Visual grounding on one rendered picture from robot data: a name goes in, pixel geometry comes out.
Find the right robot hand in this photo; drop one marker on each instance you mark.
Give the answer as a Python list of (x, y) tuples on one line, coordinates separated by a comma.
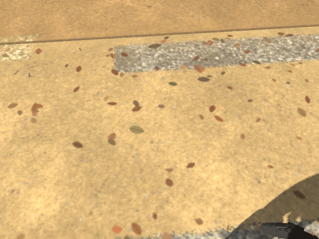
[(287, 230)]

